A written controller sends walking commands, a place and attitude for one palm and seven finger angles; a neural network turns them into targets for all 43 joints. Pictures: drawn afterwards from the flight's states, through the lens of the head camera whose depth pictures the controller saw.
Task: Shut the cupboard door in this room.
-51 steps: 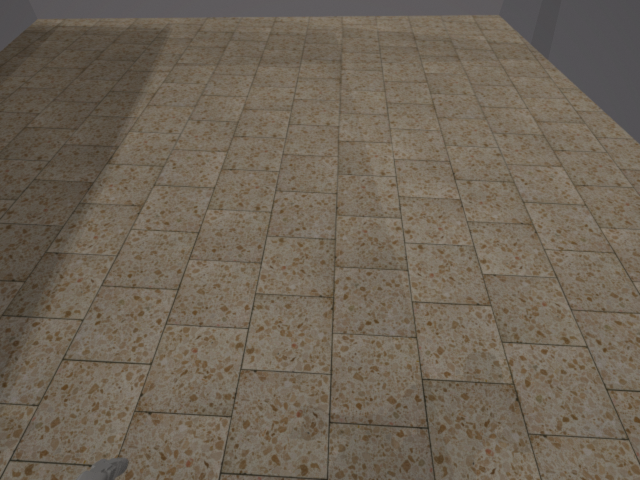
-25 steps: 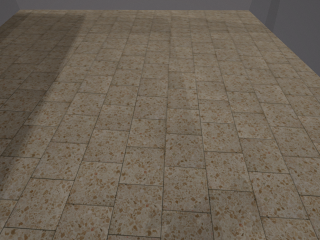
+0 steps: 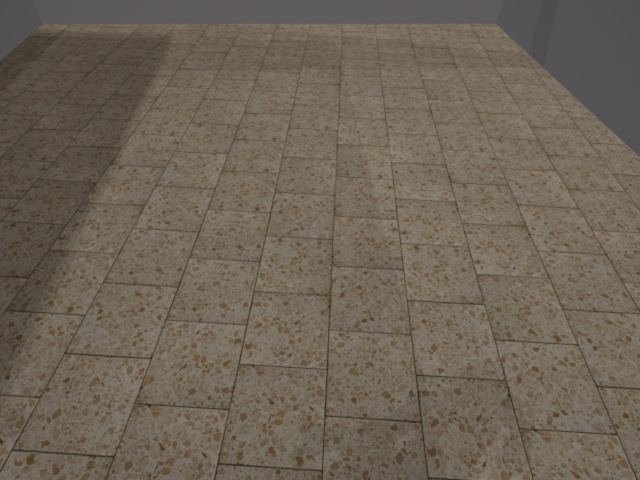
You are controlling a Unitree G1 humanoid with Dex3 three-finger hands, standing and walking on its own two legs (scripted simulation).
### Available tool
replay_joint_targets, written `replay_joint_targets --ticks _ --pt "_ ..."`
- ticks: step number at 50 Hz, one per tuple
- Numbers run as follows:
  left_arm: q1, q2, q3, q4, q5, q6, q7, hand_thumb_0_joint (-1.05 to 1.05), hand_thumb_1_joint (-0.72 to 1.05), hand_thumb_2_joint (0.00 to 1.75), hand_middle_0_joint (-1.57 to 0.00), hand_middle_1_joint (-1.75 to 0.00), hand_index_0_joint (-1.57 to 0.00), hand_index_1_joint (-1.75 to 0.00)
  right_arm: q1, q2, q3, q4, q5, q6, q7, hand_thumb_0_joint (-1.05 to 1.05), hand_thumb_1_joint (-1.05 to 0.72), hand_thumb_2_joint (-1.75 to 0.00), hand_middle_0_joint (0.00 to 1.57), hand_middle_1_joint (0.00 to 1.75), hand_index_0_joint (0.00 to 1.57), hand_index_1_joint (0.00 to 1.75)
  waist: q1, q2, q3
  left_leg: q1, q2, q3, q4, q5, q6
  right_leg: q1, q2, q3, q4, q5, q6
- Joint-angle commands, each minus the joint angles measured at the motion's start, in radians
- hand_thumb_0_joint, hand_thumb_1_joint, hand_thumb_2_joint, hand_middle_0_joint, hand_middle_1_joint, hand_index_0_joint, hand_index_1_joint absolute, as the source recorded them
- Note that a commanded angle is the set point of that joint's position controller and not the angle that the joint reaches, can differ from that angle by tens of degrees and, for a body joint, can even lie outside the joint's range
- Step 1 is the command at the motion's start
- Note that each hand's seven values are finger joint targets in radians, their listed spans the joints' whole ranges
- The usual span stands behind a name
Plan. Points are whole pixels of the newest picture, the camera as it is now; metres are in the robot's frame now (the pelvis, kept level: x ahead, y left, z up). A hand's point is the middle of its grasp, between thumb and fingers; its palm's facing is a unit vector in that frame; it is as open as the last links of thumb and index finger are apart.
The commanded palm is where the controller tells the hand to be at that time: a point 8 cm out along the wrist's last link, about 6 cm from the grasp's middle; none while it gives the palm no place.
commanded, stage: turn or walk to find it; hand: left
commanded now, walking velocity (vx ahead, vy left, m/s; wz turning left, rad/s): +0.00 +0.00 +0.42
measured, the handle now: out of the picture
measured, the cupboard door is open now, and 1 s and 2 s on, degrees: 77 77 77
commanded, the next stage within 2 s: none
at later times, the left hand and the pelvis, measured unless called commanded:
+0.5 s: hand out of the picture +0.03 +0.21 -0.17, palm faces +0.16 -0.96 -0.25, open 7.4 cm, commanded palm none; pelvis -0.02 +0.00 -0.01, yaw +9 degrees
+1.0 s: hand out of the picture -0.12 +0.20 -0.19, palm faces +0.41 -0.88 -0.25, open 7.4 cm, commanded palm none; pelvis -0.06 +0.00 -0.02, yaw +23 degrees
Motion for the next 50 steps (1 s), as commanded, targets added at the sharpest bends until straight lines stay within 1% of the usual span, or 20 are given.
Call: replay_joint_targets --ticks 1,8,10,11,13,14,18,21,26,27,28,29,31,34,41,44,46,47,48,50 --pt "0.014 0.118 0.038 -0.063 0.003 -0.001 0.02 0.0 0.9 0.9 -0.2 -0.3 -0.2 -0.3 -0.012 -0.106 -0.021 -0.076 -0.003 -0.002 -0.003 0.0 -0.9 -0.9 0.2 0.3 0.2 0.3 0.012 0.003 -0.025 -0.094 0.1 -0.118 -0.023 0.031 0.029 -0.016 -0.129 0.093 -0.043 -0.062 -0.015" --pt "0.042 0.127 0.058 -0.135 0.008 0.014 0.033 0.0 0.9 0.9 -0.2 -0.3 -0.2 -0.3 0.079 -0.056 -0.039 -0.129 -0.002 0.029 -0.001 0.0 -0.9 -0.9 0.2 0.3 0.2 0.3 -0.005 -0.128 -0.061 -0.134 0.035 -0.051 0.217 -0.006 0.008 -0.083 -0.268 0.137 -0.036 -0.024 -0.092" --pt "0.023 0.116 0.06 -0.164 0.011 0.017 0.036 0.0 0.9 0.9 -0.2 -0.3 -0.2 -0.3 0.108 -0.047 -0.047 -0.139 -0.002 0.031 0.001 0.0 -0.9 -0.9 0.2 0.3 0.2 0.3 -0.023 -0.09 -0.053 -0.107 0.048 -0.07 0.196 -0.001 0.016 -0.144 -0.253 0.089 0.025 -0.034 -0.081" --pt "0.015 0.099 0.061 -0.175 0.011 0.021 0.036 0.0 0.9 0.9 -0.2 -0.3 -0.2 -0.3 0.117 -0.052 -0.049 -0.143 -0.004 0.029 0.003 0.0 -0.9 -0.9 0.2 0.3 0.2 0.3 -0.026 -0.024 -0.044 -0.109 0.075 -0.13 0.134 0.035 0.032 -0.17 -0.201 0.034 0.094 -0.08 -0.051" --pt "0.015 0.034 0.057 -0.196 0.004 0.025 0.036 0.0 0.9 0.9 -0.2 -0.3 -0.2 -0.3 0.136 -0.115 -0.066 -0.162 -0.013 0.017 -0.002 0.0 -0.9 -0.9 0.2 0.3 0.2 0.3 -0.033 0.253 -0.025 -0.116 0.24 -0.473 -0.1 0.114 0.141 -0.239 -0.008 -0.082 0.397 -0.255 0.031" --pt "0.021 0.039 0.057 -0.205 0.007 0.021 0.039 0.0 0.9 0.9 -0.2 -0.3 -0.2 -0.3 0.148 -0.12 -0.071 -0.167 -0.007 0.013 -0.01 0.0 -0.9 -0.9 0.2 0.3 0.2 0.3 -0.029 0.247 -0.033 -0.081 0.276 -0.54 -0.125 0.202 0.204 -0.285 -0.014 -0.015 0.531 -0.358 0.027" --pt "0.049 -0.012 0.064 -0.194 0.0 0.013 0.033 0.0 0.9 0.9 -0.2 -0.3 -0.2 -0.3 0.128 -0.085 -0.078 -0.182 -0.009 0.014 -0.027 0.0 -0.9 -0.9 0.2 0.3 0.2 0.3 -0.015 0.15 -0.112 0.021 0.21 -0.41 -0.028 0.347 0.209 -0.3 -0.021 0.021 0.562 -0.317 0.036" --pt "0.043 -0.039 0.062 -0.204 -0.005 0.012 0.033 0.0 0.9 0.9 -0.2 -0.3 -0.2 -0.3 0.153 -0.074 -0.085 -0.18 -0.012 0.02 -0.029 0.0 -0.9 -0.9 0.2 0.3 0.2 0.3 -0.028 0.145 -0.118 0.038 0.197 -0.427 -0.016 0.386 0.209 -0.258 -0.002 0.012 0.445 -0.315 0.041" --pt "0.142 -0.035 0.074 -0.192 -0.007 0.011 0.037 0.0 0.9 0.9 -0.2 -0.3 -0.2 -0.3 0.111 -0.064 -0.098 -0.205 -0.008 0.035 -0.017 0.0 -0.9 -0.9 0.2 0.3 0.2 0.3 0.012 0.164 -0.112 -0.116 0.123 -0.409 0.001 0.187 0.136 -0.015 0.025 -0.011 0.124 -0.14 0.035" --pt "0.184 -0.015 0.081 -0.183 -0.003 0.006 0.04 0.0 0.9 0.9 -0.2 -0.3 -0.2 -0.3 0.094 -0.046 -0.097 -0.218 -0.002 0.037 -0.013 0.0 -0.9 -0.9 0.2 0.3 0.2 0.3 0.034 0.112 -0.107 -0.218 0.083 -0.375 0.046 0.068 0.094 0.102 -0.011 0.007 -0.01 -0.067 0.028" --pt "0.197 0.058 0.097 -0.186 0.011 -0.002 0.047 0.0 0.9 0.9 -0.2 -0.3 -0.2 -0.3 0.106 0.01 -0.091 -0.236 0.005 0.04 -0.006 0.0 -0.9 -0.9 0.2 0.3 0.2 0.3 0.035 -0.097 -0.09 -0.404 -0.014 -0.24 0.23 -0.135 0.025 0.213 -0.21 0.197 -0.124 -0.162 -0.037" --pt "0.163 0.131 0.108 -0.211 0.02 -0.004 0.048 0.0 0.9 0.9 -0.2 -0.3 -0.2 -0.3 0.09 0.04 -0.091 -0.261 -0.004 0.04 -0.005 0.0 -0.9 -0.9 0.2 0.3 0.2 0.3 0.042 -0.274 -0.029 -0.498 -0.101 -0.067 0.477 -0.326 -0.034 0.115 -0.447 0.421 -0.188 -0.109 -0.141" --pt "0.089 0.078 0.098 -0.226 0.013 -0.01 0.049 0.0 0.9 0.9 -0.2 -0.3 -0.2 -0.3 0.054 0.006 -0.104 -0.235 -0.009 0.056 0.004 0.0 -0.9 -0.9 0.2 0.3 0.2 0.3 0.011 -0.177 0.037 -0.408 -0.018 -0.093 0.708 -0.276 -0.018 -0.108 -0.38 0.307 -0.175 -0.065 -0.16" --pt "0.038 0.024 0.081 -0.236 0.016 -0.016 0.044 0.0 0.9 0.9 -0.2 -0.3 -0.2 -0.3 0.11 0.027 -0.099 -0.198 -0.006 0.059 0.016 0.0 -0.9 -0.9 0.2 0.3 0.2 0.3 -0.033 -0.138 0.047 -0.387 0.004 -0.026 0.789 -0.175 -0.041 -0.093 -0.281 0.098 -0.101 0.12 -0.137" --pt "0.187 0.084 0.099 -0.188 0.026 -0.011 0.04 0.0 0.9 0.9 -0.2 -0.3 -0.2 -0.3 -0.024 0.048 -0.07 -0.229 0.002 0.051 0.016 0.0 -0.9 -0.9 0.2 0.3 0.2 0.3 0.051 -0.184 0.004 -0.286 0.013 0.065 0.454 -0.264 -0.05 0.04 -0.314 0.044 -0.011 0.37 -0.159" --pt "0.182 0.099 0.106 -0.175 0.025 -0.007 0.039 0.0 0.9 0.9 -0.2 -0.3 -0.2 -0.3 0.012 0.044 -0.066 -0.22 0.008 0.039 0.011 0.0 -0.9 -0.9 0.2 0.3 0.2 0.3 0.034 -0.204 -0.049 -0.178 -0.001 0.099 0.248 -0.219 -0.038 0.072 -0.311 0.01 0.077 0.472 -0.126" --pt "0.168 0.086 0.105 -0.176 0.012 0.001 0.036 0.0 0.9 0.9 -0.2 -0.3 -0.2 -0.3 0.085 0.002 -0.071 -0.201 0.003 0.024 0.01 0.0 -0.9 -0.9 0.2 0.3 0.2 0.3 -0.013 -0.117 -0.094 0.029 0.022 0.078 0.002 0.021 -0.017 -0.022 -0.268 -0.065 0.222 0.385 -0.044" --pt "0.187 0.034 0.098 -0.202 0.004 0.008 0.03 0.0 0.9 0.9 -0.2 -0.3 -0.2 -0.3 0.12 -0.091 -0.091 -0.201 -0.007 0.014 0.006 0.0 -0.9 -0.9 0.2 0.3 0.2 0.3 -0.023 0.117 -0.145 0.203 0.23 -0.169 -0.035 0.298 0.065 -0.228 -0.167 -0.139 0.408 0.066 0.028" --pt "0.158 -0.02 0.078 -0.234 0.01 0.011 0.026 0.0 0.9 0.9 -0.2 -0.3 -0.2 -0.3 0.156 -0.159 -0.105 -0.195 0.0 0.019 0.003 0.0 -0.9 -0.9 0.2 0.3 0.2 0.3 -0.036 0.287 -0.127 0.225 0.404 -0.329 -0.027 0.655 0.188 -0.385 -0.092 -0.12 0.576 -0.448 0.064" --pt "0.053 -0.012 0.081 -0.235 0.009 0.026 0.034 0.0 0.9 0.9 -0.2 -0.3 -0.2 -0.3 0.164 -0.121 -0.1 -0.176 -0.006 0.016 -0.017 0.0 -0.9 -0.9 0.2 0.3 0.2 0.3 -0.06 0.23 -0.092 0.112 0.353 -0.3 -0.024 0.534 0.219 -0.396 -0.097 -0.016 0.71 -0.399 0.058"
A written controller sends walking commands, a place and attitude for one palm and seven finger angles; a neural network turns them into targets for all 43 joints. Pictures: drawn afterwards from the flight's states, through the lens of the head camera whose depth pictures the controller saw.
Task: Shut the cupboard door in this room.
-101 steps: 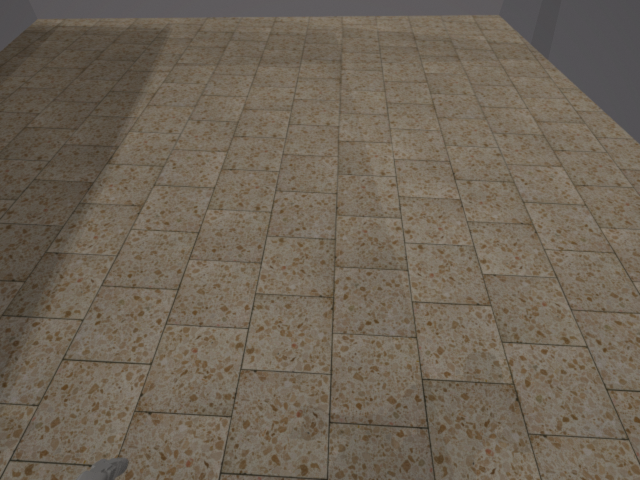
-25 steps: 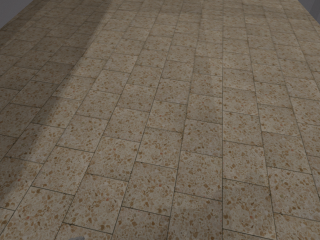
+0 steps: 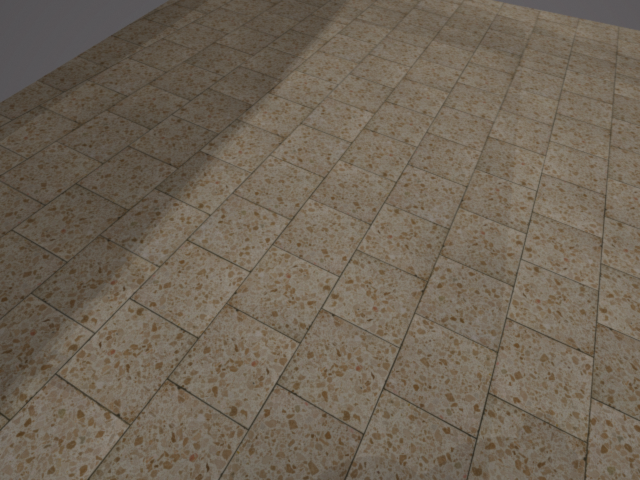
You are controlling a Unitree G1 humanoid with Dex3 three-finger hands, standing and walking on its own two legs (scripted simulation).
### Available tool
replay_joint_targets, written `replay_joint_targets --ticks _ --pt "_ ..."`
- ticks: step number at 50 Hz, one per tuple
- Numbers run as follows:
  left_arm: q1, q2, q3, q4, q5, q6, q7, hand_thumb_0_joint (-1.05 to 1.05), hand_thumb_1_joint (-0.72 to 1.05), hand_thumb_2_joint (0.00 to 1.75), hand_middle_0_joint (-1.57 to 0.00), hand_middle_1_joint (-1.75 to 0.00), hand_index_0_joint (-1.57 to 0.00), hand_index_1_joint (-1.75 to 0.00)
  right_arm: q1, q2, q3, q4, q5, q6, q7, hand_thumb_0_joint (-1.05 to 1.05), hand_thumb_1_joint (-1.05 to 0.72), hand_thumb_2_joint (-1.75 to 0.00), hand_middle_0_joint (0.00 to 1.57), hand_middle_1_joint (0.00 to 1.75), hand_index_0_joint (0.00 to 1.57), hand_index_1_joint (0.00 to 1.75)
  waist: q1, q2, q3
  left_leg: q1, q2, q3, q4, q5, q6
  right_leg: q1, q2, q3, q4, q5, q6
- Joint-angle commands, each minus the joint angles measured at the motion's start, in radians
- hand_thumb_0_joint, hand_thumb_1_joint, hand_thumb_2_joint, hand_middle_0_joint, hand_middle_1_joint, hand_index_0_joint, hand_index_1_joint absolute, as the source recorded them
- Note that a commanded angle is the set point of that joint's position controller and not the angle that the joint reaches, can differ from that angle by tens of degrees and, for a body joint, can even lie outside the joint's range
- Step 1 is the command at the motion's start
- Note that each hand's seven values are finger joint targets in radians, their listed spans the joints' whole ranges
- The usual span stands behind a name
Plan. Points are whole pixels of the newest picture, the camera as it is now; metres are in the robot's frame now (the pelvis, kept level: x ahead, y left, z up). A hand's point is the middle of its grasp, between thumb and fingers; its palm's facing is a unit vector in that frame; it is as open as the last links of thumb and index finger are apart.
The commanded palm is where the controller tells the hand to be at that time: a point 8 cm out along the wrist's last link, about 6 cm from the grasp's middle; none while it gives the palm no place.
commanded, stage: turn or walk to find it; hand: left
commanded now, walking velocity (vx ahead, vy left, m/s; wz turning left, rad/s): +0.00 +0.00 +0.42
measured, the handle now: out of the picture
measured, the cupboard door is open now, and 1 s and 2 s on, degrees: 77 77 77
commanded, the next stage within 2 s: stand and wait in 1.20 s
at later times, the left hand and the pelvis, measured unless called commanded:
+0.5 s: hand out of the picture +0.00 +0.18 -0.14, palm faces +0.23 -0.94 -0.26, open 7.4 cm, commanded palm none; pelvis -0.03 -0.02 +0.01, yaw +12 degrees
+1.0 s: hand out of the picture -0.08 +0.24 -0.15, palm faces +0.43 -0.87 -0.25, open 7.4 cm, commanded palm none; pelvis -0.06 +0.01 +0.02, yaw +24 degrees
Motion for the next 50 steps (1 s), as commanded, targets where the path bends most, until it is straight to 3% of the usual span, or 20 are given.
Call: replay_joint_targets --ticks 1,4,11,14,15,16,17,18,20,21,28,30,32,33,35,36,39,41,44,50 --pt "-0.095 0.082 0.03 -0.096 -0.003 -0.016 0.001 0.0 0.9 0.9 -0.2 -0.3 -0.2 -0.3 0.099 -0.197 -0.037 -0.033 -0.009 -0.023 -0.03 0.0 -0.9 -0.9 0.2 0.3 0.2 0.3 -0.07 0.252 -0.097 0.159 0.302 -0.32 -0.24 0.59 0.183 -0.223 0.022 0.107 0.313 -0.034 0.014" --pt "-0.034 0.069 0.029 -0.067 -0.006 -0.015 -0.012 0.0 0.9 0.9 -0.2 -0.3 -0.2 -0.3 0.027 -0.181 -0.027 -0.059 -0.006 -0.028 -0.03 0.0 -0.9 -0.9 0.2 0.3 0.2 0.3 -0.035 0.227 -0.107 0.128 0.227 -0.242 -0.243 0.511 0.154 -0.159 0.043 0.079 0.236 0.037 0.022" --pt "-0.016 0.042 0.025 -0.083 -0.011 -0.022 -0.007 0.0 0.9 0.9 -0.2 -0.3 -0.2 -0.3 0.026 -0.188 -0.042 -0.068 -0.013 -0.013 -0.023 0.0 -0.9 -0.9 0.2 0.3 0.2 0.3 -0.036 0.225 -0.105 0.072 0.214 -0.332 -0.233 0.407 0.157 -0.008 0.1 0.059 -0.078 0.062 0.014" --pt "0.075 0.065 0.033 -0.064 -0.008 -0.039 0.0 0.0 0.9 0.9 -0.2 -0.3 -0.2 -0.3 0.004 -0.164 -0.045 -0.08 -0.004 -0.008 -0.015 0.0 -0.9 -0.9 0.2 0.3 0.2 0.3 0.013 0.16 -0.11 -0.076 0.146 -0.306 -0.126 0.27 0.09 0.21 0.09 0.062 -0.365 0.274 0.009" --pt "0.088 0.126 0.044 -0.066 0.006 -0.052 0.007 0.0 0.9 0.9 -0.2 -0.3 -0.2 -0.3 0.026 -0.109 -0.038 -0.091 0.004 -0.008 -0.01 0.0 -0.9 -0.9 0.2 0.3 0.2 0.3 0.018 -0.03 -0.116 -0.213 0.048 -0.218 0.038 0.08 0.028 0.31 -0.069 0.224 -0.492 0.251 -0.033" --pt "0.077 0.21 0.059 -0.084 0.015 -0.053 0.01 0.0 0.9 0.9 -0.2 -0.3 -0.2 -0.3 0.017 -0.059 -0.03 -0.122 0.0 -0.007 -0.007 0.0 -0.9 -0.9 0.2 0.3 0.2 0.3 0.024 -0.268 -0.071 -0.336 -0.076 -0.084 0.278 -0.232 -0.031 0.27 -0.304 0.471 -0.561 0.315 -0.148" --pt "0.059 0.196 0.059 -0.097 0.003 -0.053 0.011 0.0 0.9 0.9 -0.2 -0.3 -0.2 -0.3 0.012 -0.12 -0.049 -0.111 -0.011 0.01 -0.008 0.0 -0.9 -0.9 0.2 0.3 0.2 0.3 0.031 -0.227 -0.077 -0.279 -0.022 -0.152 0.434 -0.236 -0.021 0.119 -0.323 0.457 -0.602 0.173 -0.188" --pt "-0.008 0.176 0.056 -0.11 0.006 -0.048 0.011 0.0 0.9 0.9 -0.2 -0.3 -0.2 -0.3 0.003 -0.112 -0.054 -0.097 -0.009 0.02 0.0 0.0 -0.9 -0.9 0.2 0.3 0.2 0.3 0.0 -0.162 -0.019 -0.266 -0.013 -0.148 0.547 -0.18 -0.021 0.024 -0.278 0.431 -0.625 0.055 -0.189" --pt "-0.107 0.126 0.041 -0.131 0.007 -0.049 0.012 0.0 0.9 0.9 -0.2 -0.3 -0.2 -0.3 0.06 -0.095 -0.05 -0.056 -0.015 0.023 0.012 0.0 -0.9 -0.9 0.2 0.3 0.2 0.3 -0.054 -0.078 -0.006 -0.25 0.018 -0.109 0.61 -0.075 -0.037 0.009 -0.188 0.242 -0.574 0.133 -0.16" --pt "-0.101 0.111 0.036 -0.134 0.007 -0.052 0.011 0.0 0.9 0.9 -0.2 -0.3 -0.2 -0.3 0.076 -0.085 -0.045 -0.046 -0.014 0.023 0.013 0.0 -0.9 -0.9 0.2 0.3 0.2 0.3 -0.052 -0.084 -0.023 -0.243 0.017 -0.087 0.596 -0.057 -0.047 0.033 -0.163 0.188 -0.552 0.202 -0.154" --pt "0.026 0.155 0.05 -0.074 0.015 -0.049 0.012 0.0 0.9 0.9 -0.2 -0.3 -0.2 -0.3 -0.007 -0.049 -0.023 -0.056 -0.002 0.012 0.01 0.0 -0.9 -0.9 0.2 0.3 0.2 0.3 0.024 -0.119 -0.073 -0.177 0.023 0.0 0.261 -0.155 -0.063 0.201 -0.208 0.117 -0.465 0.492 -0.194" --pt "0.025 0.17 0.058 -0.067 0.016 -0.045 0.011 0.0 0.9 0.9 -0.2 -0.3 -0.2 -0.3 0.012 -0.045 -0.017 -0.056 0.003 0.003 0.006 0.0 -0.9 -0.9 0.2 0.3 0.2 0.3 0.02 -0.126 -0.098 -0.111 0.02 0.025 0.139 -0.159 -0.055 0.205 -0.223 0.103 -0.411 0.572 -0.191" --pt "0.002 0.168 0.06 -0.061 0.009 -0.04 0.008 0.0 0.9 0.9 -0.2 -0.3 -0.2 -0.3 0.079 -0.053 -0.016 -0.036 0.001 -0.006 0.001 0.0 -0.9 -0.9 0.2 0.3 0.2 0.3 -0.019 -0.112 -0.122 0.003 0.014 0.045 -0.04 -0.029 -0.047 0.166 -0.201 0.047 -0.331 0.568 -0.138" --pt "-0.009 0.151 0.057 -0.062 0.0 -0.033 0.006 0.0 0.9 0.9 -0.2 -0.3 -0.2 -0.3 0.126 -0.078 -0.021 -0.023 0.0 -0.014 0.002 0.0 -0.9 -0.9 0.2 0.3 0.2 0.3 -0.048 -0.036 -0.144 0.12 0.033 0.02 -0.171 0.097 -0.036 0.089 -0.176 -0.002 -0.241 0.484 -0.086" --pt "-0.033 0.043 0.033 -0.125 -0.003 -0.017 -0.005 0.0 0.9 0.9 -0.2 -0.3 -0.2 -0.3 0.173 -0.244 -0.055 -0.037 -0.009 -0.02 -0.005 0.0 -0.9 -0.9 0.2 0.3 0.2 0.3 -0.073 0.41 -0.108 0.195 0.397 -0.437 -0.323 0.416 0.143 -0.25 0.026 -0.04 0.139 -0.141 0.025" --pt "-0.108 0.064 0.035 -0.117 0.006 -0.001 0.004 0.0 0.9 0.9 -0.2 -0.3 -0.2 -0.3 0.198 -0.225 -0.057 -0.013 -0.013 -0.022 -0.018 0.0 -0.9 -0.9 0.2 0.3 0.2 0.3 -0.106 0.34 -0.097 0.104 0.378 -0.432 -0.347 0.31 0.153 -0.227 0.019 0.063 0.251 -0.105 0.012" --pt "-0.065 0.066 0.048 -0.063 0.005 -0.006 -0.015 0.0 0.9 0.9 -0.2 -0.3 -0.2 -0.3 0.058 -0.152 -0.028 -0.046 -0.01 -0.029 -0.032 0.0 -0.9 -0.9 0.2 0.3 0.2 0.3 -0.027 0.233 -0.06 0.064 0.245 -0.286 -0.334 0.232 0.117 -0.231 0.018 0.099 0.33 0.101 0.014" --pt "-0.05 0.063 0.046 -0.044 0.002 -0.009 -0.016 0.0 0.9 0.9 -0.2 -0.3 -0.2 -0.3 0.072 -0.144 -0.025 -0.043 -0.006 -0.037 -0.035 0.0 -0.9 -0.9 0.2 0.3 0.2 0.3 -0.032 0.208 -0.092 0.117 0.219 -0.257 -0.313 0.364 0.126 -0.216 0.028 0.096 0.309 0.124 0.026" --pt "-0.076 0.054 0.04 -0.05 -0.002 -0.013 -0.012 0.0 0.9 0.9 -0.2 -0.3 -0.2 -0.3 0.118 -0.144 -0.032 -0.03 -0.005 -0.037 -0.038 0.0 -0.9 -0.9 0.2 0.3 0.2 0.3 -0.053 0.169 -0.12 0.202 0.23 -0.281 -0.282 0.488 0.155 -0.215 0.043 0.094 0.225 0.094 0.036" --pt "-0.111 0.031 0.032 -0.081 -0.007 -0.012 -0.005 0.0 0.9 0.9 -0.2 -0.3 -0.2 -0.3 0.118 -0.157 -0.043 -0.034 -0.015 -0.021 -0.031 0.0 -0.9 -0.9 0.2 0.3 0.2 0.3 -0.067 0.187 -0.105 0.134 0.23 -0.366 -0.284 0.375 0.174 -0.106 0.079 0.094 0.033 0.039 0.025"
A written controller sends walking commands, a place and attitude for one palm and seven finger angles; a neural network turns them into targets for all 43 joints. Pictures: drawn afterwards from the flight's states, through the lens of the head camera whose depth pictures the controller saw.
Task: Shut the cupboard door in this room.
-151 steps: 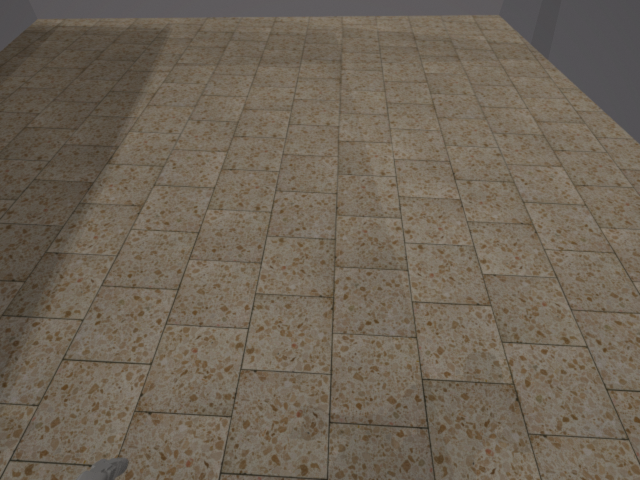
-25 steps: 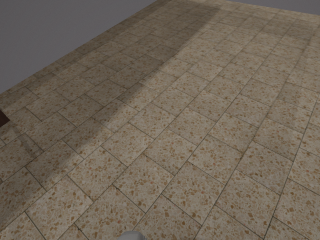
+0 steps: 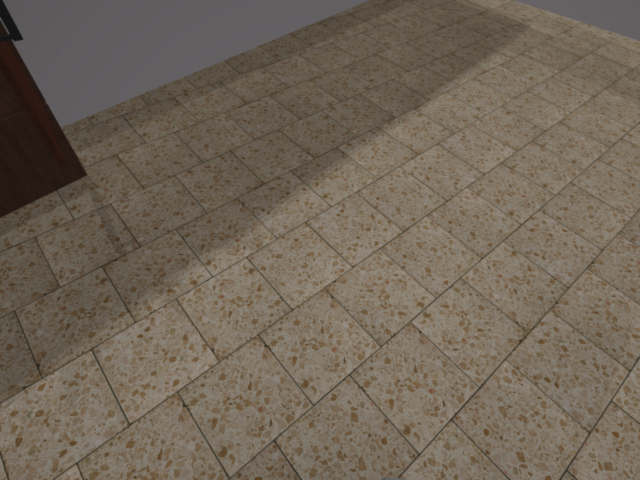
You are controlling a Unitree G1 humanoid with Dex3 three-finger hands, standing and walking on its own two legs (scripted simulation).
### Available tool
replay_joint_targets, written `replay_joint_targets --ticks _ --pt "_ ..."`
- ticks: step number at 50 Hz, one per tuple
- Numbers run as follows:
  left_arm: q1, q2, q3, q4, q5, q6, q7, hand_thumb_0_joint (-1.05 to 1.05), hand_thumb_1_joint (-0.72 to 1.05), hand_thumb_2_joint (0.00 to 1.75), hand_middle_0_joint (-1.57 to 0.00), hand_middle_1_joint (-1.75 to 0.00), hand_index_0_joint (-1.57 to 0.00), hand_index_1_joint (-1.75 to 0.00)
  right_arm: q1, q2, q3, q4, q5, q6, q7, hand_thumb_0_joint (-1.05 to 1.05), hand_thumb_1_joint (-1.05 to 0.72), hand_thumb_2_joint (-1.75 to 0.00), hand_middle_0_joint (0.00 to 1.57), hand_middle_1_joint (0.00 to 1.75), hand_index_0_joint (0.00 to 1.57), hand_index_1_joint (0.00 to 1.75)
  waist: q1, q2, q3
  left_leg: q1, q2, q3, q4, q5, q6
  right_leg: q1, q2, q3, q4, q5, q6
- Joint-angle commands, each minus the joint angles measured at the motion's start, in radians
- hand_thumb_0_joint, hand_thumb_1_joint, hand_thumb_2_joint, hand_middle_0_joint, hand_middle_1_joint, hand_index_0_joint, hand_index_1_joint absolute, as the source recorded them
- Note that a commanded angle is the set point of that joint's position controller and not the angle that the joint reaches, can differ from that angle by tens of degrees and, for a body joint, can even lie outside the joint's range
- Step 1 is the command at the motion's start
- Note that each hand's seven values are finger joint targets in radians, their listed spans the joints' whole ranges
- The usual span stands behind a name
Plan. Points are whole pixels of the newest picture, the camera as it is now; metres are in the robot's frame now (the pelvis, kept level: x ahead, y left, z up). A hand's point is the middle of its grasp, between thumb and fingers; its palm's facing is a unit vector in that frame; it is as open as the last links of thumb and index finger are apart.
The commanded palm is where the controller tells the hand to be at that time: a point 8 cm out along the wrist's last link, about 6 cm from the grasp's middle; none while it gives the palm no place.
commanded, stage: turn or walk to find it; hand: left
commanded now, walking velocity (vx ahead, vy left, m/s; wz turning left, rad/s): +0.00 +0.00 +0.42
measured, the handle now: out of the picture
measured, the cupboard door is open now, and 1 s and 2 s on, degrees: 77 77 77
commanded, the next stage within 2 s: stand and wait in 0.20 s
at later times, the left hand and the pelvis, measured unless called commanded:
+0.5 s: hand out of the picture -0.03 +0.16 -0.17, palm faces +0.23 -0.95 -0.23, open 7.4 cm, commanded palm none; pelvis -0.02 -0.03 -0.01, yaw +11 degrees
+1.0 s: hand out of the picture -0.05 +0.18 -0.15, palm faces +0.41 -0.87 -0.29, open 7.4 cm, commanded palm none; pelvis -0.06 -0.05 -0.01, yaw +23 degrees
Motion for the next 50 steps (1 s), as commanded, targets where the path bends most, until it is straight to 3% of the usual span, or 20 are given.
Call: replay_joint_targets --ticks 1,6,8,9,12,14,20,23,25,26,27,28,29,34,39,44,45,47,49,50 --pt "-0.02 0.036 0.008 -0.09 -0.002 -0.032 0.004 0.0 0.9 0.9 -0.2 -0.3 -0.2 -0.3 0.042 -0.225 -0.058 -0.052 -0.007 -0.005 -0.007 0.0 -0.9 -0.9 0.2 0.3 0.2 0.3 -0.024 0.15 -0.073 0.083 0.264 -0.319 -0.123 0.253 0.132 0.013 0.02 0.01 -0.138 -0.029 -0.013" --pt "0.1 0.063 0.013 -0.076 -0.004 -0.055 0.014 0.0 0.9 0.9 -0.2 -0.3 -0.2 -0.3 -0.001 -0.207 -0.062 -0.073 0.004 0.001 0.005 0.0 -0.9 -0.9 0.2 0.3 0.2 0.3 0.035 0.115 -0.125 -0.061 0.174 -0.303 -0.002 0.189 0.053 0.301 0.026 0.004 -0.548 0.199 -0.032" --pt "0.104 0.202 0.038 -0.089 0.019 -0.068 0.023 0.0 0.9 0.9 -0.2 -0.3 -0.2 -0.3 0.003 -0.109 -0.047 -0.115 0.01 0.0 0.016 0.0 -0.9 -0.9 0.2 0.3 0.2 0.3 0.044 -0.274 -0.087 -0.35 -0.043 -0.042 0.345 -0.3 -0.074 0.41 -0.361 0.372 -0.69 0.252 -0.188" --pt "0.087 0.195 0.043 -0.102 0.009 -0.068 0.026 0.0 0.9 0.9 -0.2 -0.3 -0.2 -0.3 -0.021 -0.163 -0.064 -0.116 -0.003 0.015 0.013 0.0 -0.9 -0.9 0.2 0.3 0.2 0.3 0.054 -0.255 -0.087 -0.323 0.003 -0.074 0.524 -0.36 -0.073 0.297 -0.405 0.36 -0.695 0.286 -0.245" --pt "-0.019 0.108 0.013 -0.112 0.011 -0.075 0.021 0.0 0.9 0.9 -0.2 -0.3 -0.2 -0.3 0.005 -0.138 -0.06 -0.056 -0.002 0.029 0.025 0.0 -0.9 -0.9 0.2 0.3 0.2 0.3 -0.01 -0.1 0.004 -0.299 0.043 -0.055 0.726 -0.205 -0.087 0.198 -0.241 0.151 -0.641 0.377 -0.217" --pt "-0.004 0.09 0.008 -0.099 0.013 -0.081 0.021 0.0 0.9 0.9 -0.2 -0.3 -0.2 -0.3 0.026 -0.117 -0.053 -0.038 0.001 0.029 0.025 0.0 -0.9 -0.9 0.2 0.3 0.2 0.3 -0.009 -0.116 -0.015 -0.275 0.047 -0.03 0.691 -0.179 -0.099 0.227 -0.213 0.086 -0.625 0.463 -0.203" --pt "0.126 0.126 0.009 -0.017 0.021 -0.077 0.018 0.0 0.9 0.9 -0.2 -0.3 -0.2 -0.3 -0.062 -0.087 -0.024 -0.03 0.009 0.016 0.014 0.0 -0.9 -0.9 0.2 0.3 0.2 0.3 0.054 -0.161 -0.036 -0.153 0.052 0.047 0.336 -0.241 -0.103 0.309 -0.21 0.082 -0.573 0.649 -0.228" --pt "0.13 0.148 0.017 0.008 0.017 -0.073 0.019 0.0 0.9 0.9 -0.2 -0.3 -0.2 -0.3 -0.053 -0.097 -0.018 -0.02 0.014 0.01 0.01 0.0 -0.9 -0.9 0.2 0.3 0.2 0.3 0.045 -0.187 -0.067 -0.084 0.039 0.07 0.194 -0.191 -0.096 0.341 -0.217 0.063 -0.515 0.728 -0.21" --pt "0.107 0.141 0.021 0.01 0.01 -0.067 0.02 0.0 0.9 0.9 -0.2 -0.3 -0.2 -0.3 -0.008 -0.113 -0.018 -0.002 0.013 0.001 0.009 0.0 -0.9 -0.9 0.2 0.3 0.2 0.3 0.015 -0.158 -0.079 0.038 0.053 0.072 0.013 -0.051 -0.085 0.289 -0.207 0.027 -0.447 0.651 -0.16" --pt "0.111 0.122 0.02 0.003 0.002 -0.06 0.017 0.0 0.9 0.9 -0.2 -0.3 -0.2 -0.3 0.013 -0.152 -0.025 0.002 0.01 -0.009 0.01 0.0 -0.9 -0.9 0.2 0.3 0.2 0.3 0.003 -0.051 -0.099 0.151 0.108 0.019 -0.063 0.099 -0.063 0.198 -0.172 -0.022 -0.365 0.523 -0.113" --pt "0.133 0.075 0.015 -0.017 -0.002 -0.052 0.01 0.0 0.9 0.9 -0.2 -0.3 -0.2 -0.3 0.024 -0.23 -0.041 -0.006 0.001 -0.014 0.008 0.0 -0.9 -0.9 0.2 0.3 0.2 0.3 0.004 0.177 -0.118 0.248 0.291 -0.201 -0.062 0.34 0.018 0.022 -0.074 -0.094 -0.227 0.219 -0.05" --pt "0.095 0.044 0.001 -0.042 0.002 -0.049 0.01 0.0 0.9 0.9 -0.2 -0.3 -0.2 -0.3 0.051 -0.265 -0.05 -0.007 0.002 -0.008 0.003 0.0 -0.9 -0.9 0.2 0.3 0.2 0.3 -0.016 0.279 -0.086 0.212 0.41 -0.307 -0.112 0.498 0.122 -0.062 -0.02 -0.094 -0.064 -0.166 -0.022" --pt "0.042 0.05 0.0 -0.043 0.006 -0.034 0.018 0.0 0.9 0.9 -0.2 -0.3 -0.2 -0.3 0.066 -0.265 -0.051 0.008 0.0 -0.01 -0.006 0.0 -0.9 -0.9 0.2 0.3 0.2 0.3 -0.038 0.325 -0.086 0.135 0.398 -0.311 -0.13 0.437 0.147 -0.044 -0.026 -0.022 0.051 -0.197 -0.026" --pt "0.05 0.052 0.013 -0.022 0.004 -0.035 -0.004 0.0 0.9 0.9 -0.2 -0.3 -0.2 -0.3 -0.038 -0.217 -0.039 -0.036 0.002 -0.011 -0.01 0.0 -0.9 -0.9 0.2 0.3 0.2 0.3 0.004 0.172 -0.053 0.07 0.265 -0.194 -0.135 0.254 0.104 -0.048 -0.019 -0.005 0.079 -0.026 -0.019" --pt "0.01 0.041 0.012 -0.062 0.001 -0.036 -0.001 0.0 0.9 0.9 -0.2 -0.3 -0.2 -0.3 0.003 -0.231 -0.055 -0.043 -0.004 -0.004 -0.004 0.0 -0.9 -0.9 0.2 0.3 0.2 0.3 -0.022 0.166 -0.077 0.093 0.265 -0.283 -0.124 0.234 0.126 -0.017 0.011 -0.003 -0.076 -0.045 -0.015" --pt "0.096 0.05 0.013 -0.064 -0.005 -0.051 0.006 0.0 0.9 0.9 -0.2 -0.3 -0.2 -0.3 -0.036 -0.234 -0.067 -0.077 -0.002 0.006 0.006 0.0 -0.9 -0.9 0.2 0.3 0.2 0.3 0.024 0.158 -0.105 -0.029 0.203 -0.306 -0.045 0.205 0.079 0.209 0.051 -0.023 -0.407 0.111 -0.025" --pt "0.13 0.071 0.019 -0.06 -0.002 -0.058 0.01 0.0 0.9 0.9 -0.2 -0.3 -0.2 -0.3 -0.042 -0.214 -0.065 -0.086 0.003 0.007 0.009 0.0 -0.9 -0.9 0.2 0.3 0.2 0.3 0.045 0.122 -0.111 -0.12 0.164 -0.282 0.008 0.107 0.039 0.322 0.015 0.0 -0.538 0.182 -0.032" --pt "0.158 0.218 0.044 -0.075 0.02 -0.066 0.011 0.0 0.9 0.9 -0.2 -0.3 -0.2 -0.3 -0.052 -0.118 -0.049 -0.133 -0.001 0.008 0.02 0.0 -0.9 -0.9 0.2 0.3 0.2 0.3 0.078 -0.295 -0.071 -0.416 -0.034 -0.038 0.425 -0.346 -0.075 0.397 -0.379 0.415 -0.764 -0.107 -0.184" --pt "0.1 0.177 0.038 -0.094 0.01 -0.071 0.015 0.0 0.9 0.9 -0.2 -0.3 -0.2 -0.3 -0.076 -0.179 -0.065 -0.128 -0.014 0.024 0.031 0.0 -0.9 -0.9 0.2 0.3 0.2 0.3 0.052 -0.247 0.007 -0.423 0.055 -0.082 0.668 -0.278 -0.063 0.211 -0.375 0.429 -0.848 -0.344 -0.186" --pt "0.061 0.144 0.027 -0.093 0.011 -0.084 0.01 0.0 0.9 0.9 -0.2 -0.3 -0.2 -0.3 -0.068 -0.173 -0.064 -0.101 -0.019 0.024 0.043 0.0 -0.9 -0.9 0.2 0.3 0.2 0.3 0.026 -0.146 0.05 -0.428 0.074 -0.062 0.734 -0.192 -0.069 0.183 -0.324 0.333 -0.836 -0.28 -0.164"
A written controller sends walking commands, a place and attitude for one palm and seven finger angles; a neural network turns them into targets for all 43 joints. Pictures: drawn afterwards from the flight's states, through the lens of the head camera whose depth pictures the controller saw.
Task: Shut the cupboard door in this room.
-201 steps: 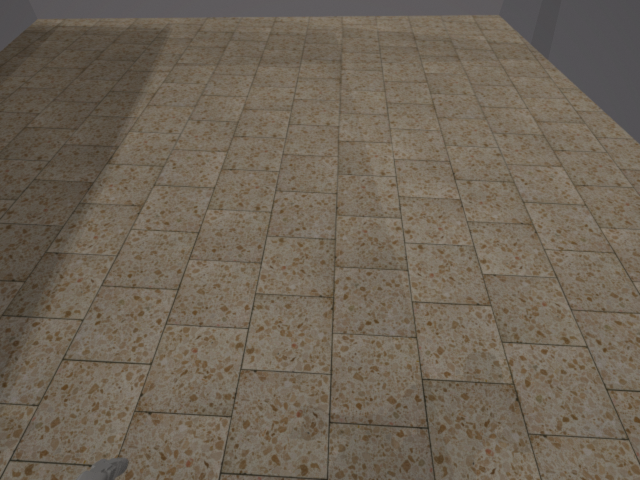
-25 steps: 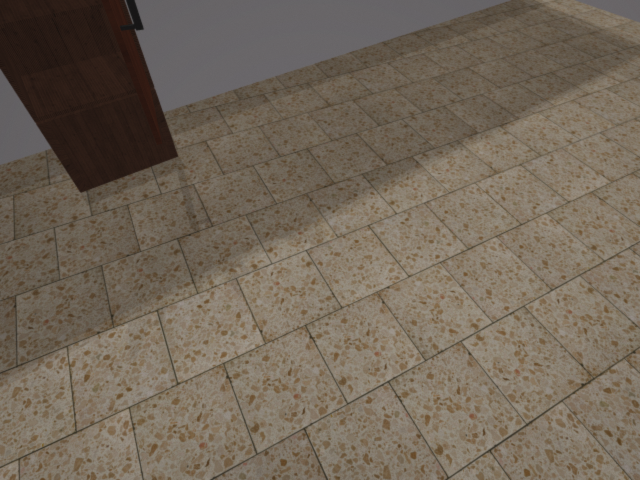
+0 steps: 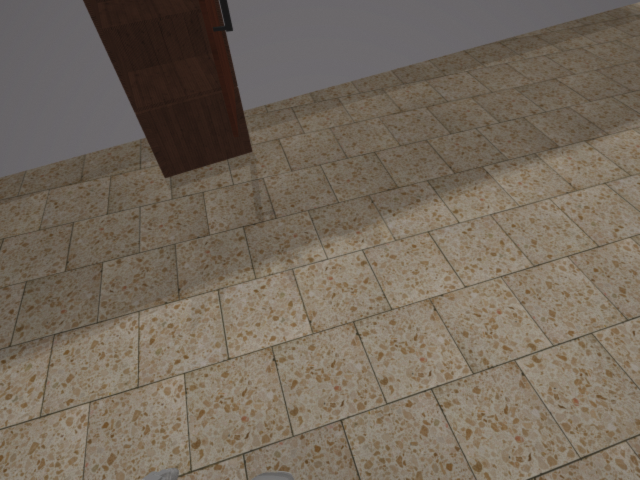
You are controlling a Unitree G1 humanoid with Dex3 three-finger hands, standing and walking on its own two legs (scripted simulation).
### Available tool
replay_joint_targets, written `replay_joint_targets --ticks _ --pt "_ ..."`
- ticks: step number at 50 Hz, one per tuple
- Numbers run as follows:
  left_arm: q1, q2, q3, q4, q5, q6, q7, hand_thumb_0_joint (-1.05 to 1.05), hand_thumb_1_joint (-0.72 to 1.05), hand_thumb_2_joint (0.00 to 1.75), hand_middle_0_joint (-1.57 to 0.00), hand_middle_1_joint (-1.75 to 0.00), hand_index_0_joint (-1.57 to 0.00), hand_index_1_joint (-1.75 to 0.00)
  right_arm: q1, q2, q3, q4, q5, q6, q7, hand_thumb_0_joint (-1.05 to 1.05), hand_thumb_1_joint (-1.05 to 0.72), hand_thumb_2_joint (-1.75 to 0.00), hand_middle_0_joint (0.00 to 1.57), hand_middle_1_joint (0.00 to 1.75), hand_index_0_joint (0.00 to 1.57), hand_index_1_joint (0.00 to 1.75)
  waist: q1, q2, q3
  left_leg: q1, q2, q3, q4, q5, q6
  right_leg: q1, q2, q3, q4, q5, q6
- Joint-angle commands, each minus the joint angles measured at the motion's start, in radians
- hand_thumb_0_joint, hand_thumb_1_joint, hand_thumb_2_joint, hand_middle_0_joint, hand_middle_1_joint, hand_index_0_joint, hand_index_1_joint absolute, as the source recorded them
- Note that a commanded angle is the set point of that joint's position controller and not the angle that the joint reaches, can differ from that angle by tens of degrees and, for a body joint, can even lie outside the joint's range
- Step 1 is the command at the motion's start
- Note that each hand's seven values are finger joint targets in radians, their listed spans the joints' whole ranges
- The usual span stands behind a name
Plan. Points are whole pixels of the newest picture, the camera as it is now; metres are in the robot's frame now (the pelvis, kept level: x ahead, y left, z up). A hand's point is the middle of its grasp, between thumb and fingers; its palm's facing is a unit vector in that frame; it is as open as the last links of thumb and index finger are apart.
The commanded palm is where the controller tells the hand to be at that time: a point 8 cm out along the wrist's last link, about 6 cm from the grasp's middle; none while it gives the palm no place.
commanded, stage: turn or walk to find it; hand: left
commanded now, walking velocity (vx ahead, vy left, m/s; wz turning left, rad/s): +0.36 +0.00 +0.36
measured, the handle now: (218, 9) +1.37 +0.38 +0.06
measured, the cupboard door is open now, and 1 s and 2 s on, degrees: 77 77 77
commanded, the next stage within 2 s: stand and wait in 0.46 s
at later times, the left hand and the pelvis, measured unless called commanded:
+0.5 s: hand out of the picture -0.04 +0.24 -0.18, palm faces +0.23 -0.96 -0.15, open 7.4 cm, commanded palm none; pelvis +0.09 +0.09 -0.01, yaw +9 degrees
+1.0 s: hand (156, 405) +0.26 +0.30 -0.17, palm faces +0.21 -0.96 -0.20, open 7.2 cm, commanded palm none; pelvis +0.21 +0.11 +0.00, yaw +12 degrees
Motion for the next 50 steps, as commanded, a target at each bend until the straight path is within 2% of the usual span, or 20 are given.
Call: replay_joint_targets --ticks 1,4,10,15,17,19,20,21,22,25,28,31,35,38,41,42,43,44,46,50 --pt "0.034 0.184 0.044 -0.035 0.007 -0.043 0.007 0.0 0.9 0.9 -0.2 -0.3 -0.2 -0.3 -0.04 -0.089 -0.023 -0.085 -0.015 -0.025 0.032 0.0 -0.9 -0.9 0.2 0.3 0.2 0.3 0.001 -0.196 0.069 -0.226 0.086 0.03 0.388 0.075 -0.013 0.006 -0.303 0.274 -0.423 -0.288 -0.055" --pt "0.093 0.154 0.035 -0.001 0.007 -0.066 0.005 0.0 0.9 0.9 -0.2 -0.3 -0.2 -0.3 -0.01 -0.064 -0.017 -0.061 -0.01 -0.032 0.041 0.0 -0.9 -0.9 0.2 0.3 0.2 0.3 0.01 -0.21 0.049 -0.227 0.097 0.066 0.378 0.165 -0.03 0.083 -0.258 0.144 -0.409 -0.157 -0.041" --pt "0.234 0.145 0.029 0.08 0.016 -0.084 0.003 0.0 0.9 0.9 -0.2 -0.3 -0.2 -0.3 -0.096 -0.042 -0.004 -0.072 -0.007 -0.047 0.043 0.0 -0.9 -0.9 0.2 0.3 0.2 0.3 0.057 -0.201 0.093 -0.27 0.141 0.095 0.22 0.174 -0.03 0.17 -0.296 0.11 -0.438 -0.14 -0.072" --pt "0.28 0.155 0.03 0.133 0.022 -0.083 0.0 0.0 0.9 0.9 -0.2 -0.3 -0.2 -0.3 -0.162 -0.004 0.018 -0.081 0.002 -0.075 0.05 0.0 -0.9 -0.9 0.2 0.3 0.2 0.3 0.078 -0.224 0.075 -0.121 0.137 0.164 -0.09 0.09 0.006 0.18 -0.308 0.04 -0.379 -0.045 -0.089" --pt "0.274 0.166 0.032 0.149 0.02 -0.076 -0.001 0.0 0.9 0.9 -0.2 -0.3 -0.2 -0.3 -0.107 -0.001 0.021 -0.062 0.005 -0.089 0.045 0.0 -0.9 -0.9 0.2 0.3 0.2 0.3 0.055 -0.223 0.053 0.016 0.112 0.203 -0.189 0.066 0.022 0.143 -0.306 0.013 -0.312 0.025 -0.085" --pt "0.255 0.148 0.029 0.162 0.01 -0.068 -0.006 0.0 0.9 0.9 -0.2 -0.3 -0.2 -0.3 0.069 -0.048 0.012 -0.002 0.001 -0.104 0.03 0.0 -0.9 -0.9 0.2 0.3 0.2 0.3 -0.029 -0.109 -0.018 0.356 0.069 0.251 -0.333 0.129 0.031 -0.005 -0.23 -0.084 -0.1 0.079 -0.037" --pt "0.268 0.089 0.018 0.149 0.005 -0.064 -0.012 0.0 0.9 0.9 -0.2 -0.3 -0.2 -0.3 0.213 -0.141 -0.012 0.042 -0.007 -0.114 0.014 0.0 -0.9 -0.9 0.2 0.3 0.2 0.3 -0.091 0.121 -0.099 0.584 0.239 0.01 -0.415 0.017 0.086 -0.183 -0.144 -0.154 0.187 0.011 0.014" --pt "0.227 0.039 -0.001 0.109 0.004 -0.064 -0.018 0.0 0.9 0.9 -0.2 -0.3 -0.2 -0.3 0.344 -0.237 -0.034 0.078 -0.001 -0.115 -0.004 0.0 -0.9 -0.9 0.2 0.3 0.2 0.3 -0.129 0.302 -0.12 0.673 0.447 -0.324 -0.549 0.025 0.161 -0.412 -0.037 -0.128 0.461 -0.285 0.046" --pt "0.134 0.062 0.0 0.08 0.007 -0.059 -0.011 0.0 0.9 0.9 -0.2 -0.3 -0.2 -0.3 0.354 -0.232 -0.029 0.102 0.004 -0.112 -0.019 0.0 -0.9 -0.9 0.2 0.3 0.2 0.3 -0.146 0.251 -0.11 0.629 0.48 -0.365 -0.592 0.009 0.193 -0.468 -0.05 -0.017 0.609 -0.289 0.027" --pt "0.098 0.049 0.01 0.131 0.011 -0.055 -0.026 0.0 0.9 0.9 -0.2 -0.3 -0.2 -0.3 0.142 -0.084 0.013 0.059 0.01 -0.127 -0.028 0.0 -0.9 -0.9 0.2 0.3 0.2 0.3 -0.043 0.033 0.054 0.341 0.388 -0.124 -0.596 0.262 0.164 -0.403 -0.133 0.046 0.627 -0.061 0.029" --pt "0.212 0.004 0.002 0.18 0.009 -0.029 -0.017 0.0 0.9 0.9 -0.2 -0.3 -0.2 -0.3 0.105 -0.021 0.027 0.065 0.016 -0.149 -0.037 0.0 -0.9 -0.9 0.2 0.3 0.2 0.3 0.021 0.06 0.018 0.301 0.308 0.071 -0.574 0.646 0.151 -0.285 -0.108 0.026 0.55 0.029 0.056" --pt "0.207 0.002 0.0 0.176 0.007 -0.015 -0.01 0.0 0.9 0.9 -0.2 -0.3 -0.2 -0.3 0.104 -0.025 0.036 0.073 0.018 -0.148 -0.041 0.0 -0.9 -0.9 0.2 0.3 0.2 0.3 0.042 0.04 0.015 0.304 0.297 0.105 -0.562 0.774 0.163 -0.266 -0.087 0.028 0.467 0.077 0.063" --pt "0.113 0.004 -0.006 0.144 0.006 -0.011 -0.004 0.0 0.9 0.9 -0.2 -0.3 -0.2 -0.3 0.124 -0.027 0.037 0.097 0.011 -0.136 -0.043 0.0 -0.9 -0.9 0.2 0.3 0.2 0.3 0.027 0.055 0.039 0.312 0.284 0.117 -0.522 0.818 0.159 -0.206 -0.064 0.013 0.265 0.102 0.053" --pt "0.062 0.005 -0.009 0.127 0.005 -0.014 0.001 0.0 0.9 0.9 -0.2 -0.3 -0.2 -0.3 0.139 -0.027 0.035 0.117 0.005 -0.121 -0.048 0.0 -0.9 -0.9 0.2 0.3 0.2 0.3 0.013 0.073 0.056 0.315 0.289 0.094 -0.469 0.786 0.151 -0.123 -0.043 0.001 0.121 0.085 0.038" --pt "0.151 0.041 -0.004 0.155 0.005 -0.031 0.005 0.0 0.9 0.9 -0.2 -0.3 -0.2 -0.3 0.145 -0.014 0.038 0.135 0.011 -0.116 -0.05 0.0 -0.9 -0.9 0.2 0.3 0.2 0.3 0.064 -0.012 0.03 0.28 0.238 0.104 -0.327 0.664 0.091 0.077 -0.043 0.001 -0.101 0.286 0.03" --pt "0.201 0.084 0.001 0.174 0.006 -0.041 0.011 0.0 0.9 0.9 -0.2 -0.3 -0.2 -0.3 0.164 0.011 0.041 0.136 0.017 -0.117 -0.047 0.0 -0.9 -0.9 0.2 0.3 0.2 0.3 0.068 -0.101 -0.018 0.198 0.18 0.122 -0.242 0.487 0.053 0.199 -0.12 0.108 -0.095 0.537 0.0" --pt "0.21 0.12 0.002 0.183 0.003 -0.047 0.014 0.0 0.9 0.9 -0.2 -0.3 -0.2 -0.3 0.201 0.033 0.042 0.133 0.022 -0.113 -0.042 0.0 -0.9 -0.9 0.2 0.3 0.2 0.3 0.043 -0.171 -0.037 0.123 0.107 0.152 -0.176 0.188 0.024 0.246 -0.247 0.229 -0.103 0.718 -0.077" --pt "0.21 0.147 0.014 0.185 -0.004 -0.057 0.016 0.0 0.9 0.9 -0.2 -0.3 -0.2 -0.3 0.234 0.05 0.046 0.139 0.024 -0.093 -0.043 0.0 -0.9 -0.9 0.2 0.3 0.2 0.3 0.037 -0.328 -0.087 0.12 0.068 0.166 -0.055 -0.123 0.0 0.241 -0.333 0.313 -0.184 0.737 -0.175" --pt "0.107 0.121 0.008 0.161 -0.003 -0.049 0.02 0.0 0.9 0.9 -0.2 -0.3 -0.2 -0.3 0.168 0.052 0.049 0.136 0.026 -0.077 -0.045 0.0 -0.9 -0.9 0.2 0.3 0.2 0.3 0.035 -0.237 -0.049 0.149 0.101 0.084 0.035 -0.206 0.01 0.079 -0.328 0.293 -0.267 0.517 -0.213" --pt "0.022 0.106 0.023 0.127 0.001 -0.027 0.027 0.0 0.9 0.9 -0.2 -0.3 -0.2 -0.3 0.196 0.086 0.052 0.149 0.019 -0.063 -0.034 0.0 -0.9 -0.9 0.2 0.3 0.2 0.3 0.006 -0.162 -0.054 0.173 0.103 0.11 -0.107 -0.064 0.005 0.034 -0.258 0.139 -0.24 0.317 -0.146"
